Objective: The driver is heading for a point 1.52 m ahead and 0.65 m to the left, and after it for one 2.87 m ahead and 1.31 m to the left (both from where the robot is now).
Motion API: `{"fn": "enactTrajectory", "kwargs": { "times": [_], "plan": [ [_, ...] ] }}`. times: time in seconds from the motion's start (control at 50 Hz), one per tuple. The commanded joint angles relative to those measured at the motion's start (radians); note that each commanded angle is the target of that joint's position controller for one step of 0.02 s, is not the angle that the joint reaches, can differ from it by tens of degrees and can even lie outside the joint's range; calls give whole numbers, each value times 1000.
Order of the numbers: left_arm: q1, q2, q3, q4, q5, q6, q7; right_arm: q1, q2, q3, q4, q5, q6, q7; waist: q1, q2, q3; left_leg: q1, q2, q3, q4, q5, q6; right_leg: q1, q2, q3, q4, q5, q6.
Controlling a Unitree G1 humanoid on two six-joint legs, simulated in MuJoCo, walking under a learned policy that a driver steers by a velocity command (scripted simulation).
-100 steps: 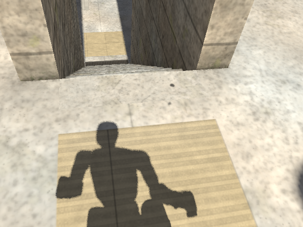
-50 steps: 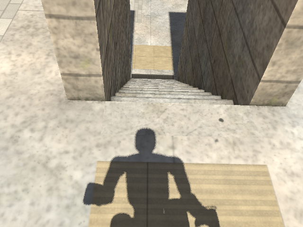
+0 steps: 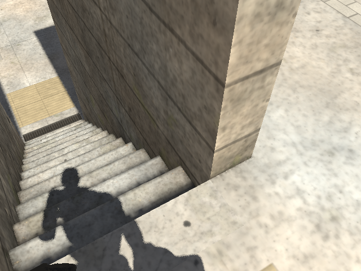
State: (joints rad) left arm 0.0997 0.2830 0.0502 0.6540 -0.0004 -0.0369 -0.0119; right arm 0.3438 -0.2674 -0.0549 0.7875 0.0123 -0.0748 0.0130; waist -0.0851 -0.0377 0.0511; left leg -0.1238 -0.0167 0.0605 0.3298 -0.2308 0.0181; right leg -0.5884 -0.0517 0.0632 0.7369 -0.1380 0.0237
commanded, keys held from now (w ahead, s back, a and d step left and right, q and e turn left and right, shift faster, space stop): q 0.44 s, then s+q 0.40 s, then q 0.16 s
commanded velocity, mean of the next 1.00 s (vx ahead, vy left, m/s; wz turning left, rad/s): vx -0.02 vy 0.00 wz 0.46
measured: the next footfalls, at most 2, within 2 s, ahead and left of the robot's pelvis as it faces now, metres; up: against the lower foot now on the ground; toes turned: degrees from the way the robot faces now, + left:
right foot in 0.08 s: +0.20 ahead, -0.13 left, +0.00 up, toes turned +3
left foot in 0.46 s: +0.11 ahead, +0.11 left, +0.00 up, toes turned +16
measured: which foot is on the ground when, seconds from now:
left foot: down 0.00-0.10, up 0.12-0.44, down 0.46-1.00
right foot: up 0.00-0.06, down 0.08-0.46, up 0.48-1.00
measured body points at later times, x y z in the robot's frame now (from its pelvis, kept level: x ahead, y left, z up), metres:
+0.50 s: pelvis +0.07 +0.00 -0.02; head +0.09 +0.03 +0.43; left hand +0.16 +0.31 -0.13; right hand +0.28 -0.24 -0.10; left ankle +0.07 +0.10 -0.75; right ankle +0.15 -0.13 -0.74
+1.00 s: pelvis +0.02 -0.06 -0.01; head +0.05 -0.04 +0.44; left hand -0.06 +0.24 -0.13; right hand +0.32 -0.21 -0.10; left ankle +0.07 +0.10 -0.74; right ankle +0.04 -0.20 -0.74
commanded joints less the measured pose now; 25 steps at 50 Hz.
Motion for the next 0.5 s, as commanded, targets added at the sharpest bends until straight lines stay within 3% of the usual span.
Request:
{"fn": "enactTrajectory", "kwargs": {
  "times": [0.02,0.06,0.08,0.1,0.12,0.14,0.16,0.2,0.22,0.26,0.28,0.32,0.4,0.44,0.46,0.48,0.5],
  "plan": [
    [4,51,12,-52,1,-23,-10,-54,-188,-43,-57,20,4,-7,58,145,-105,1,209,-155,10,627,159,180,57,-39,-148,100,-12],
    [58,78,29,-34,10,-29,-6,-79,-180,-39,-58,29,10,-12,106,138,-126,-19,191,-184,92,515,119,318,70,-44,-286,211,-46],
    [86,115,42,-30,17,-27,6,-76,-145,-29,-68,22,9,-11,121,120,-150,-63,147,-180,156,426,78,429,29,-14,-330,331,-71],
    [148,197,59,-41,39,-20,24,-68,-93,-10,-99,-8,3,-9,127,-4,-258,-199,71,-141,341,137,18,652,-158,132,-251,711,-138],
    [167,211,62,-44,42,5,36,60,-37,13,-86,-9,11,-10,111,-204,-379,-401,-1,-101,619,-461,-45,837,-392,324,-221,881,-308],
    [188,165,53,-38,23,22,32,54,-121,-10,-77,15,29,-12,146,-171,-403,-446,14,-148,760,-531,-63,778,-384,353,-261,718,-339],
    [149,140,47,-31,11,27,29,1,-159,-27,-92,24,48,-20,137,-135,-304,-510,36,-136,824,-481,-69,702,-328,292,-306,550,-312],
    [39,101,34,-31,5,28,26,-16,-147,-34,-91,9,94,-45,94,-95,-193,-498,71,-126,840,-364,-97,522,-268,191,-383,316,-272],
    [-1,109,38,-27,14,28,24,1,-134,-35,-93,5,116,-53,67,-111,-166,-432,75,-114,840,-311,-109,416,-249,144,-420,257,-267],
    [-51,103,36,-25,34,19,23,8,-107,-33,-98,-5,136,-65,42,-119,-144,-343,65,-79,779,-255,-114,315,-232,67,-454,220,-276],
    [-64,102,38,-21,34,17,24,-1,-102,-31,-105,-6,138,-66,41,-119,-145,-314,68,-71,726,-225,-108,301,-224,29,-454,217,-272],
    [-73,108,40,-10,23,21,29,-54,-89,-23,-132,-6,138,-58,59,-117,-150,-264,75,-59,601,-155,-89,304,-227,-14,-451,215,-269],
    [-50,146,51,17,4,39,36,-92,-118,-28,-168,-4,142,-27,70,-122,-160,-195,70,-31,441,-123,-45,357,-270,-19,-416,167,-255],
    [-60,156,55,34,-15,48,42,-46,-119,-33,-161,-12,141,-20,33,-88,-149,-104,38,11,258,-32,0,331,-256,-50,-345,60,-193],
    [-15,131,51,59,-17,51,47,-42,-144,-42,-160,-23,137,-25,41,-27,-118,-55,34,-33,160,65,33,281,-209,-93,-252,-42,-123],
    [44,74,37,75,4,55,54,-33,-226,-62,-175,-26,130,-32,66,229,-82,19,196,-280,17,323,103,130,-104,-197,-7,-239,-14],
    [-29,84,38,17,24,52,68,-62,-329,-78,-219,-60,119,-30,49,431,-43,-34,423,-582,-26,599,304,-73,67,-184,232,-541,59]
  ]
}}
